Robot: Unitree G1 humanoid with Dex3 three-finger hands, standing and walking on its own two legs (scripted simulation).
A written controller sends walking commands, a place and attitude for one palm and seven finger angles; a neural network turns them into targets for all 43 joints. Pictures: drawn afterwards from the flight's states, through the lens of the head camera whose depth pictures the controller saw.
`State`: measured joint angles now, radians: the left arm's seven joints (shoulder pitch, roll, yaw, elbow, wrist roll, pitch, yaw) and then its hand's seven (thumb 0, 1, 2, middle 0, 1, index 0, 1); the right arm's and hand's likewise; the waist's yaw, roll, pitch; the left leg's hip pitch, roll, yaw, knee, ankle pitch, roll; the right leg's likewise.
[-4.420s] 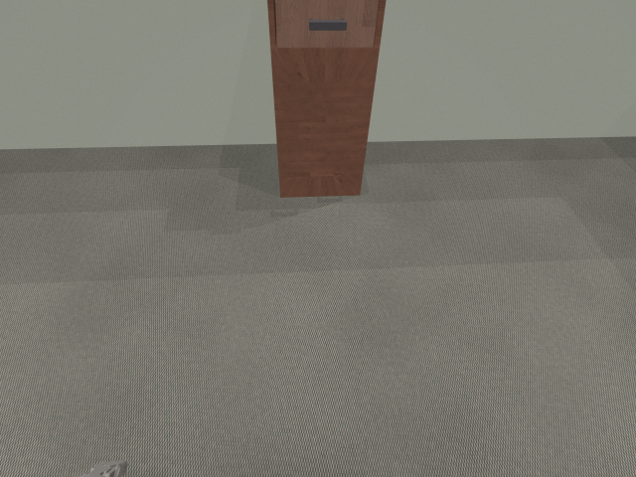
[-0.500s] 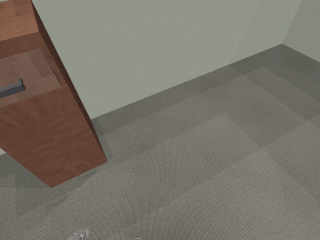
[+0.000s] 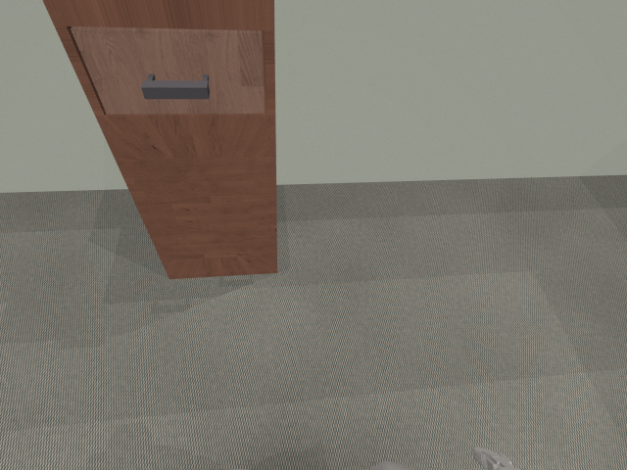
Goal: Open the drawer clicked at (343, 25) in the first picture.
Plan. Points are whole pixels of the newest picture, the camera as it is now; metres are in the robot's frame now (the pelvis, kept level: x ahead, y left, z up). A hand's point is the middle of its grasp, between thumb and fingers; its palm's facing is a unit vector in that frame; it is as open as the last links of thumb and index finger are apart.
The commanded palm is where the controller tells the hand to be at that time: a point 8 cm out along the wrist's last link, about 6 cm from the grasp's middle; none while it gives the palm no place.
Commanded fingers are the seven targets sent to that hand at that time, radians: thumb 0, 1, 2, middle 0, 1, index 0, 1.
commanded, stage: turn to face it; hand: left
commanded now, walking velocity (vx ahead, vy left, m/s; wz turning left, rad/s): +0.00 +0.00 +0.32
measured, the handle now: (177, 84) +0.76 +0.35 +0.03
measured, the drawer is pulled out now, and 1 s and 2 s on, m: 0.00 0.00 0.00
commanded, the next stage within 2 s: take the last steps up to it in 0.28 s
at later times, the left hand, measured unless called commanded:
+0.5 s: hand out of the picture +0.01 +0.16 -0.14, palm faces +0.23 -0.94 -0.25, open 7.3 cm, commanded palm none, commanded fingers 0.00 0.90 0.90 -0.20 -0.30 -0.20 -0.30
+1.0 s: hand out of the picture +0.02 +0.24 -0.16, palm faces +0.25 -0.95 -0.16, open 7.4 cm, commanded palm none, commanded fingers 0.00 0.90 0.90 -0.20 -0.30 -0.20 -0.30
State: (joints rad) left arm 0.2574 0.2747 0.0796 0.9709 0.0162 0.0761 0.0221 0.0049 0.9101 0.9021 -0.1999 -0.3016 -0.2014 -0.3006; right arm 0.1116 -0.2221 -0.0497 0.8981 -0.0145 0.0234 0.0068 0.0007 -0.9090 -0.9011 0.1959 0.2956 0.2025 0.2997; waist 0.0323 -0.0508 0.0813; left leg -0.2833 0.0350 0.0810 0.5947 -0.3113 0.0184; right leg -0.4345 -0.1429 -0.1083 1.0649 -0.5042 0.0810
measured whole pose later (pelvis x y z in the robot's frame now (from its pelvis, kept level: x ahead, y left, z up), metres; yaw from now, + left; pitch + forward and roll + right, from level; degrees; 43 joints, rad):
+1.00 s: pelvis +0.05 +0.05 +0.02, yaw +12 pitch -1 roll -1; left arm 0.27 0.20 0.06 1.09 0.02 0.01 -0.01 0.00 0.91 0.90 -0.20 -0.30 -0.20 -0.30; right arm 0.43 -0.08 -0.01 1.12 -0.01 -0.06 -0.03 0.00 -0.91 -0.90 0.20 0.30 0.20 0.30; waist 0.00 -0.03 0.02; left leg 0.01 0.00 0.13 0.29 -0.28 0.04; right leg -0.58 -0.11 -0.06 1.08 -0.20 0.03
